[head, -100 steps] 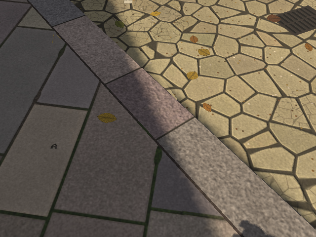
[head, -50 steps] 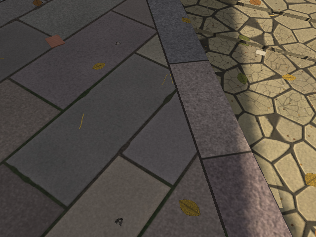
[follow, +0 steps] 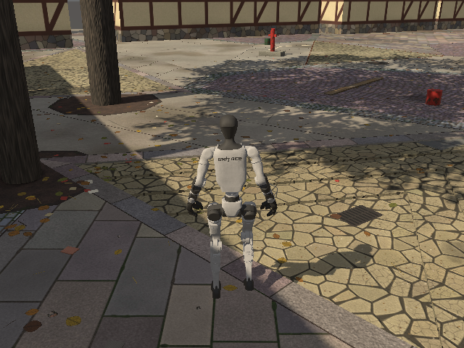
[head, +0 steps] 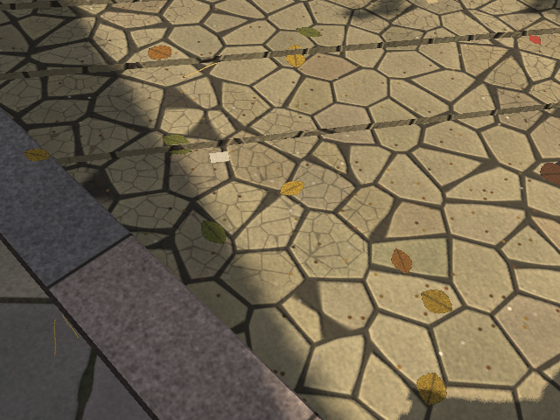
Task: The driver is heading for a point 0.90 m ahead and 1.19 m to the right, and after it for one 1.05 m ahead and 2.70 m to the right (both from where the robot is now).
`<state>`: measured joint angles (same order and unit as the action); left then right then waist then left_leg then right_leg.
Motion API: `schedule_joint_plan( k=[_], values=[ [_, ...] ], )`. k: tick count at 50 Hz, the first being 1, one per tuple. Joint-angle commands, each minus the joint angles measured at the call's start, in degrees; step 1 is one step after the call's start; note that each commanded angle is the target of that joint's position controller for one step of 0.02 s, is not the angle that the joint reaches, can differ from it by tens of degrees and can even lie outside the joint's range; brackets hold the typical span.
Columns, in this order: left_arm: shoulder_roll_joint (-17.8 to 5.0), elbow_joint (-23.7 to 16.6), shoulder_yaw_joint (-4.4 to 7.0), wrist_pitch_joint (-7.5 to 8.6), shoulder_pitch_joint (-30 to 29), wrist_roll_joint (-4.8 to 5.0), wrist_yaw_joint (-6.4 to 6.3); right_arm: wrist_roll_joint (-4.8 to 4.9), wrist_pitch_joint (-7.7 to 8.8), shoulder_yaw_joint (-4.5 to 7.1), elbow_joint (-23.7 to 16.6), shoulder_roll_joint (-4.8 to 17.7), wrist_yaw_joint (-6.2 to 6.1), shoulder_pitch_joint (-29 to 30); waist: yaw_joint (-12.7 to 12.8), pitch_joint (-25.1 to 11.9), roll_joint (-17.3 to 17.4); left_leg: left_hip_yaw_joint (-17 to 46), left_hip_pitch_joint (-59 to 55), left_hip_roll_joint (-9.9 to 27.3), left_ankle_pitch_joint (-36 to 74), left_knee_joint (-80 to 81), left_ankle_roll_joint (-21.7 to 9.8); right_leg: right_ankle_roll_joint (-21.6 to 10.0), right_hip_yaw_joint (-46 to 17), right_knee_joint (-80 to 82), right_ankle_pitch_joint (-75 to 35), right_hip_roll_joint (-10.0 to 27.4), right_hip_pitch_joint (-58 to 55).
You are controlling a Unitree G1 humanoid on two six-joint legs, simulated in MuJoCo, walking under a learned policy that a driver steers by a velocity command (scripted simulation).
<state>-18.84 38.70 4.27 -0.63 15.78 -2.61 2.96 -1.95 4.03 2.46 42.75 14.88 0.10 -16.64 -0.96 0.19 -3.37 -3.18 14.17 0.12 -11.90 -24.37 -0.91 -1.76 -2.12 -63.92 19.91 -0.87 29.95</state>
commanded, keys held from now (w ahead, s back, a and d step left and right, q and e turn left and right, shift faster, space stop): w+e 0.86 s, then w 0.10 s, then no key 0.04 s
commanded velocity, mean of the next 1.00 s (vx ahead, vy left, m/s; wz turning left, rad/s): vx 0.50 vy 0.00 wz -0.58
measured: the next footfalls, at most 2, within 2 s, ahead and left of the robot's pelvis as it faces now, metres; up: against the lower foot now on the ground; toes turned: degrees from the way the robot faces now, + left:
right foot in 0.28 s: +0.27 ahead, -0.14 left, +0.00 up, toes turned -13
left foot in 0.90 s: +0.74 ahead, -0.09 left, -0.12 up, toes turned -33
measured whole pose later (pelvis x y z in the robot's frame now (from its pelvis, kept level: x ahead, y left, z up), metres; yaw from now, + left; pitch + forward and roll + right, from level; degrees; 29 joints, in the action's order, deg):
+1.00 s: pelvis +0.58 -0.12 -0.15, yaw -35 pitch +2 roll +1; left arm -13.9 50.3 0.5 2.8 30.4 3.7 -0.7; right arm 0.0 4.0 0.4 45.3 13.3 1.2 -10.7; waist 4.0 -0.2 -1.3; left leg -5.2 25.9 0.4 -15.2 -40.1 -2.4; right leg 2.2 -9.7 -105.7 36.8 -4.4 25.8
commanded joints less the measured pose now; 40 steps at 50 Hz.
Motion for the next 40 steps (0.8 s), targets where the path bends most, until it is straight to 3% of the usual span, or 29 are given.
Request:
schedule_joint_plan(
  k=[1,6,9,11,13,14,15,16,17,18,19,20,21,22,23,24,25,26,27,29,30,32,34,35,36,37,38,39,40],
  values=[
    [-2.3,-5.4,0.19,0.01,-3.0,0.04,0.76,0.58,1.32,1.96,-1.8,8.1,0.06,-1.9,-0.2,0.0,10.1,11.1,-7.6,15.5,9.2,13.7,-8.6,1.0,-1.7,2.5,-4.8,3.1,8.5],
    [-0.7,-7.6,-1.01,-0.02,-10.4,0.46,1.54,0.5,1.16,2.16,-0.2,9.0,0.22,-3.3,-1.6,1.9,10.2,1.5,-7.7,14.3,10.2,14.0,-6.9,0.3,1.8,15.8,-13.4,3.8,5.8],
    [-1.0,-9.1,-1.19,-0.07,-14.5,0.69,2.06,0.52,0.39,2.57,0.6,10.7,0.0,-5.0,-2.6,3.8,10.2,-1.1,-8.6,14.7,11.1,12.9,-5.3,-1.3,5.2,22.8,-10.5,3.0,2.6],
    [-1.4,-9.7,-0.99,0.1,-15.2,0.54,2.06,0.58,-0.5,2.91,1.3,12.1,-0.39,-6.4,-2.7,4.1,10.2,-2.5,-11.7,15.7,18.1,9.6,-4.5,-3.0,6.9,25.9,-7.2,1.5,0.9],
    [-2.0,-8.4,-0.36,0.38,-9.8,-0.16,1.21,0.76,-1.08,3.07,1.8,13.6,-0.72,-6.7,0.0,0.4,9.6,-6.9,-13.2,14.7,36.7,-2.3,-3.1,-5.2,8.6,29.3,-3.7,-2.7,-7.8],
    [-3.0,-5.2,0.41,0.91,-0.4,-0.65,0.43,1.03,-1.33,2.88,1.4,13.6,-0.81,-6.1,4.7,-4.8,6.3,-9.6,-9.4,12.9,40.6,-15.6,-2.0,-6.8,9.0,33.0,-5.9,-5.5,-19.7],
    [-7.4,-3.5,1.94,1.19,9.5,-0.97,-0.57,0.53,-1.48,2.0,-0.4,11.2,-0.74,-7.2,8.9,-12.1,-1.8,-10.2,2.7,11.7,24.2,-34.4,-0.1,-9.6,-6.0,36.4,3.2,4.7,-34.9],
    [-15.5,-5.6,3.35,1.14,7.0,0.84,-1.02,-0.24,-1.39,0.81,-5.1,5.4,0.41,-8.2,4.3,-16.1,-15.6,-6.3,25.2,0.6,-21.5,-51.6,3.1,-16.1,-37.3,43.9,3.4,19.9,-47.3],
    [-14.0,-5.7,3.44,0.86,8.8,2.62,-1.24,-0.71,-1.49,1.97,-5.5,10.8,0.14,-1.3,8.8,-15.8,-5.8,3.6,31.5,1.3,-17.9,-55.0,2.6,-17.7,-40.1,46.7,-5.2,19.8,-47.6],
    [-11.5,-4.2,2.74,0.76,7.3,2.54,-1.76,0.63,-1.12,1.87,-6.2,10.7,0.22,1.3,6.9,-8.7,-2.6,4.4,32.8,4.1,-11.8,-53.8,2.1,-17.0,-30.0,44.8,-16.8,18.3,-42.8],
    [-8.6,-3.5,1.88,1.03,5.7,2.44,-1.95,0.82,-0.93,1.31,-5.2,9.6,-0.07,0.3,4.4,-4.6,0.1,4.4,29.3,6.0,-8.5,-48.8,1.8,-15.3,-24.2,44.3,-26.9,15.8,-35.8],
    [1.2,0.4,-1.85,7.11,11.8,0.58,-0.39,-4.99,2.61,-1.07,-7.5,5.4,0.79,2.0,5.4,-5.3,-4.5,11.3,30.9,5.5,-8.3,-50.6,0.9,-13.7,-21.7,44.6,-6.1,11.0,-33.0],
    [1.5,0.7,-2.1,8.83,7.8,0.2,0.17,-5.66,3.29,-1.65,-6.9,3.7,0.35,2.1,2.1,-0.6,-2.9,11.2,31.2,6.2,-4.6,-46.7,0.3,-11.9,-20.4,46.4,-0.8,9.7,-26.5],
    [-0.4,-0.7,-1.67,9.37,3.0,-0.3,0.6,-4.78,2.8,-1.76,-7.1,4.7,0.15,1.4,-0.1,-0.3,-1.9,11.0,30.4,6.0,-2.5,-44.5,0.8,-12.4,-20.2,48.2,0.1,9.3,-21.8],
    [-1.7,-1.5,-1.2,9.82,1.1,-0.37,0.94,-3.45,2.07,-1.54,-6.9,6.3,0.13,2.1,-0.2,-0.4,-0.9,10.3,31.3,5.6,-1.3,-43.5,1.4,-13.2,-20.1,48.8,-0.4,9.0,-20.4],
    [-7.5,-1.6,1.01,6.06,1.0,3.31,-0.8,-0.2,-0.81,0.86,-5.5,10.5,-0.22,0.6,-1.7,0.2,2.7,4.8,24.7,6.9,-0.2,-36.4,2.6,-13.2,-19.3,51.1,-25.5,9.2,-18.0],
    [-8.7,-1.1,1.04,4.49,1.9,3.01,-1.24,0.03,-2.1,0.6,-5.2,9.4,-0.07,0.3,-2.2,0.3,3.8,3.8,21.2,5.7,-0.3,-33.5,3.8,-13.9,-16.1,50.4,-36.3,8.1,-15.4],
    [-3.4,-1.3,-1.02,8.76,2.3,-1.19,0.77,-1.86,-0.76,-2.83,-8.0,3.2,0.78,4.9,-0.6,-3.3,0.9,7.8,23.2,5.3,5.0,-35.4,5.4,-14.1,-15.0,48.1,-21.4,6.9,-16.3],
    [-2.8,-0.6,-0.81,9.86,4.6,-1.51,1.21,-2.58,-0.83,-3.33,-8.1,2.4,0.8,6.4,0.9,-1.3,1.9,8.1,25.8,5.5,7.5,-30.6,6.0,-14.3,-15.8,48.0,-19.5,6.7,-17.5],
    [-4.0,1.4,-0.59,10.03,6.9,-1.89,2.33,-2.85,-1.29,-3.87,-9.1,2.5,1.26,10.2,2.0,1.1,0.4,7.0,24.7,4.5,12.0,-24.3,5.4,-14.3,-16.5,47.6,-18.9,5.9,-14.8],
    [-4.2,1.3,-0.75,9.71,7.6,-1.28,2.77,-2.71,-1.33,-4.22,-9.8,2.8,1.62,12.0,2.8,1.2,0.9,5.4,22.5,3.8,12.9,-22.7,4.9,-14.3,-16.1,46.4,-19.7,5.6,-13.0],
    [-3.9,1.3,-1.28,9.29,8.5,-1.95,2.72,-3.7,-0.74,-4.35,-10.1,3.5,2.24,11.5,2.7,0.0,0.3,5.5,21.3,3.9,15.1,-28.4,4.3,-14.6,-18.1,41.6,-20.4,6.4,-13.5],
    [-3.5,1.9,-1.56,9.0,10.6,-1.8,1.97,-3.42,0.0,-3.91,-11.6,5.0,2.09,14.2,4.0,0.7,-0.1,4.8,23.0,2.9,9.1,-28.0,4.1,-14.1,-20.8,37.8,-21.1,6.7,-16.9],
    [-0.9,5.5,-2.09,9.01,15.2,-2.6,0.8,-2.75,0.34,-4.49,-11.7,3.9,1.87,16.0,6.3,2.0,0.7,13.4,34.7,5.3,16.0,-23.0,4.4,-12.6,-24.5,32.6,-13.2,7.7,-29.1],
    [-0.3,7.1,-2.1,8.67,19.0,-1.24,-0.27,-3.15,0.55,-4.58,-12.4,3.9,1.55,19.1,9.0,2.9,0.8,11.8,44.1,4.3,14.8,-18.2,4.8,-12.4,-25.9,29.3,-11.2,7.9,-39.5],
    [0.3,9.2,-2.1,8.3,24.7,-0.09,-1.58,-3.97,0.92,-5.12,-12.6,2.4,1.78,23.3,13.3,3.6,0.0,11.1,51.7,4.2,18.5,-12.5,4.7,-12.4,-27.2,26.1,-7.2,6.6,-47.6],
    [0.0,10.2,-2.21,7.77,26.6,0.21,-2.04,-4.21,1.11,-5.27,-12.6,1.7,2.16,26.5,15.2,4.3,-0.7,9.6,52.1,3.6,20.3,-10.4,4.5,-12.2,-28.0,24.4,-6.7,5.5,-47.9],
    [-0.1,10.9,-2.44,7.3,26.4,0.09,-1.77,-3.87,1.22,-5.43,-12.8,0.9,2.49,28.8,15.2,4.7,-1.0,7.8,46.4,3.0,21.8,-10.5,3.9,-12.2,-29.0,23.4,-8.9,5.0,-41.2],
    [0.7,10.2,-2.74,7.14,22.9,0.28,-1.2,-3.14,1.34,-6.01,-10.9,0.2,2.72,27.9,14.3,7.0,2.4,8.9,34.5,4.5,33.6,-1.9,2.5,-9.9,-25.4,22.1,-1.5,1.4,-28.4]
  ],
)
Keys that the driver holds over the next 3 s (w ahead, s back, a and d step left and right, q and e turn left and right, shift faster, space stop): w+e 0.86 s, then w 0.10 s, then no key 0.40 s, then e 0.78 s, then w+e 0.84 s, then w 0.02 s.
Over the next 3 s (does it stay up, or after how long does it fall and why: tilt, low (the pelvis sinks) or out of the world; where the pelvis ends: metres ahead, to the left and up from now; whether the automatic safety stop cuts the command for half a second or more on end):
stays up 0.72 -0.50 -0.13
